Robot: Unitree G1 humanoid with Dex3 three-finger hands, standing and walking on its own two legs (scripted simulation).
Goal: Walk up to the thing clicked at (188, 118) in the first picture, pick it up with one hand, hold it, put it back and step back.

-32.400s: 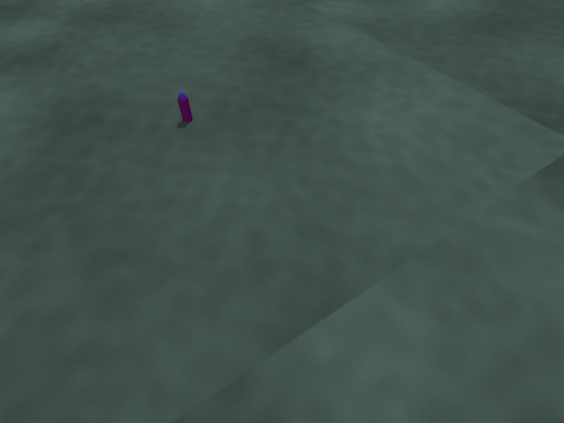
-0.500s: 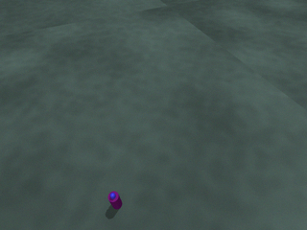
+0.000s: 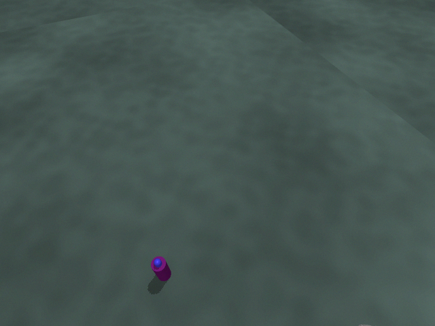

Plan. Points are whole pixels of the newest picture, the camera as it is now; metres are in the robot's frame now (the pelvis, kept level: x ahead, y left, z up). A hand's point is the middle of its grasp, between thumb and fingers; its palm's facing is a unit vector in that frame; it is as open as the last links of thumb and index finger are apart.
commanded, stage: step back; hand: left
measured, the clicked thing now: (160, 268) +0.41 +0.25 -0.69
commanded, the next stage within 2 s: none
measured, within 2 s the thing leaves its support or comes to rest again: neither
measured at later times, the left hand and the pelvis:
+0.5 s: hand out of the picture +0.05 +0.29 -0.17, palm faces -0.08 -0.93 -0.35, open 7.4 cm; pelvis -0.09 +0.04 -0.01, yaw -2 degrees
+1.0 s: hand out of the picture -0.07 +0.28 -0.15, palm faces -0.02 -0.91 -0.41, open 7.4 cm; pelvis -0.21 +0.02 -0.02, yaw +0 degrees
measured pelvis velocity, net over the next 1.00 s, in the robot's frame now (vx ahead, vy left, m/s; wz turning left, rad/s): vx -0.21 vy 0.02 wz -0.01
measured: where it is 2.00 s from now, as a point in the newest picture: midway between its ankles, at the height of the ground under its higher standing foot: outside the picture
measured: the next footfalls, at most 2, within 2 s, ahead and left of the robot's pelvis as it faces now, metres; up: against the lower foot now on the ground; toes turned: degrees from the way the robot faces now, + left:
right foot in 0.64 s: -0.11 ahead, -0.09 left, +0.00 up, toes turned +0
left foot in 1.02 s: -0.20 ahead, +0.14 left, +0.00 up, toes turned -4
